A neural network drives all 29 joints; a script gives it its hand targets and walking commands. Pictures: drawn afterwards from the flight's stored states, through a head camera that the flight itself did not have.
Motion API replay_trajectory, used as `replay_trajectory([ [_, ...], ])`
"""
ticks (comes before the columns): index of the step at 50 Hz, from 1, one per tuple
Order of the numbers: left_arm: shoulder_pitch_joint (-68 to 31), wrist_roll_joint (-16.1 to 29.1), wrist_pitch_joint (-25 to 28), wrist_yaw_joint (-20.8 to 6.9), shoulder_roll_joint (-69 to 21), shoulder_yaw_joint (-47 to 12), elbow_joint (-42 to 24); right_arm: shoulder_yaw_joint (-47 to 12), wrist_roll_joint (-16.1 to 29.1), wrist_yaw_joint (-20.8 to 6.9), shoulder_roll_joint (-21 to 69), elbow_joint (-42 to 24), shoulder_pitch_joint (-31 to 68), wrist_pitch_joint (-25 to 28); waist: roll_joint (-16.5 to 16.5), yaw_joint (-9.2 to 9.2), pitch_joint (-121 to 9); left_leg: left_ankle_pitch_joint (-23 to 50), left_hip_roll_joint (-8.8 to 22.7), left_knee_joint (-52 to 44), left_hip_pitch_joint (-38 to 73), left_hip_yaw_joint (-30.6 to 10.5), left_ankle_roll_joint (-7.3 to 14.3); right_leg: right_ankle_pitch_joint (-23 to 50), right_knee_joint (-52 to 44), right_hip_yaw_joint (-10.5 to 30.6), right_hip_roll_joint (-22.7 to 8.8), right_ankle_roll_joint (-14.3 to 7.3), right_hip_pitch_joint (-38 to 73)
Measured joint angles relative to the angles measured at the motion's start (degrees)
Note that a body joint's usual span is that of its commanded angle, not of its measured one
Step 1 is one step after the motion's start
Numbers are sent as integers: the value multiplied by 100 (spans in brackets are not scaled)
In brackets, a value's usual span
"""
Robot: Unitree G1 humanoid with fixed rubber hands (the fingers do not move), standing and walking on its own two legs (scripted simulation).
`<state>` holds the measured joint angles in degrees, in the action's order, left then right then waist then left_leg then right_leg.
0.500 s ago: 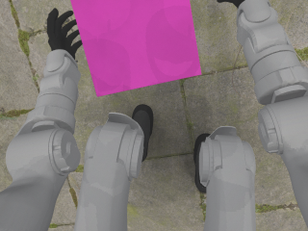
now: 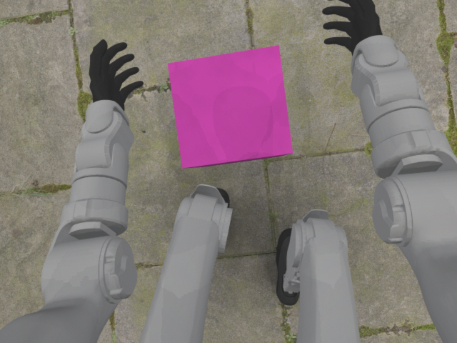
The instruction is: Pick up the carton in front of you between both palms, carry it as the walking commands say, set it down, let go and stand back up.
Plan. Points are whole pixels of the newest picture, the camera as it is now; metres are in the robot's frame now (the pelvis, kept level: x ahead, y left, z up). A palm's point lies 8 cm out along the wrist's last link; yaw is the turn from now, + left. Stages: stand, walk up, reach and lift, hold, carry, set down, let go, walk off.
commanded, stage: set down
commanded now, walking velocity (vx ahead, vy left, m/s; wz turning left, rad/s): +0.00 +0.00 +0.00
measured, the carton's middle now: (232, 118) +0.46 +0.10 -0.35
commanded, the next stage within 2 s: let go in 0.52 s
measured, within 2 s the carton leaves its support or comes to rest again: neither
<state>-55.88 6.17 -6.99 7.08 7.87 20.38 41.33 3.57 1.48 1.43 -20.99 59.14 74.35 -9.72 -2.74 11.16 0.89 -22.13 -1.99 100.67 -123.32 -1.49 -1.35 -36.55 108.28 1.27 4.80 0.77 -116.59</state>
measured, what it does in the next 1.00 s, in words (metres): rises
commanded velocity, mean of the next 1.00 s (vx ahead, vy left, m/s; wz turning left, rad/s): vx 0.00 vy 0.00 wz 0.00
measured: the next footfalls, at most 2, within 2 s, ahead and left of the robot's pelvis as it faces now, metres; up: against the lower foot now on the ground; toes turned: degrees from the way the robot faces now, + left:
none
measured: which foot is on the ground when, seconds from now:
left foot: down 0.00-1.00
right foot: down 0.00-1.00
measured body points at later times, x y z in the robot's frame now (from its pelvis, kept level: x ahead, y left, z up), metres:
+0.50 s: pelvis +0.03 +0.00 +0.13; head +0.31 +0.02 +0.48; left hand +0.43 +0.29 +0.03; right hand +0.58 -0.09 +0.03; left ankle +0.14 +0.12 -0.44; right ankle +0.07 -0.12 -0.44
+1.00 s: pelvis +0.08 +0.02 +0.26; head +0.27 +0.02 +0.66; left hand +0.35 +0.27 +0.16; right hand +0.44 -0.15 +0.14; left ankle +0.14 +0.12 -0.44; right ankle +0.07 -0.12 -0.44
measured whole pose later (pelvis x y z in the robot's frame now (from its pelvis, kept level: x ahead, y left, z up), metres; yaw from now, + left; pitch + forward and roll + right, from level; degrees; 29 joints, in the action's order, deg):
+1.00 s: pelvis +0.08 +0.02 +0.26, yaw -1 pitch +27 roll -1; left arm -10.2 -0.4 -2.8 -6.6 10.7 7.2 27.8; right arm 9.5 -5.9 6.1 -6.2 33.7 19.7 -4.3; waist 0.4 7.2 -3.2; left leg -13.1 -1.4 44.3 -58.3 -0.4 1.5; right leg -21.6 46.5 5.2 2.7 1.7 -52.1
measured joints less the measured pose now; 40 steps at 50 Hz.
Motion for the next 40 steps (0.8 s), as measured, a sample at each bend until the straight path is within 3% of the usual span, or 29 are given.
replay_trajectory([
  [13, 673, 50, -188, -239, 3, 95, -468, 28, -215, -49, 186, -722, -713, -240, -4, 15, -568, 152, 43, -1290, 910, 26, 16, 301, -1335, 103, -10, -15, 814],
  [29, 1167, -352, -123, -463, -189, 225, -507, 455, -515, -281, 388, -526, -1170, -116, -66, -15, -854, 635, 85, -3267, 2582, -22, 48, 947, -3423, 160, -47, -23, 2432],
  [34, 1637, -600, 8, -658, -248, 128, -629, 663, -754, -148, 675, -802, -1727, 13, 19, -102, -908, 779, 101, -3854, 3157, -23, 95, 1150, -4085, 188, -60, 8, 3021],
  [40, 2771, -855, 161, -1025, -201, -295, -921, 793, -947, 247, 1217, -1681, -3260, 180, 159, -237, -825, 890, 127, -4607, 4259, 9, 179, 1367, -4983, 257, -77, 53, 4157],
])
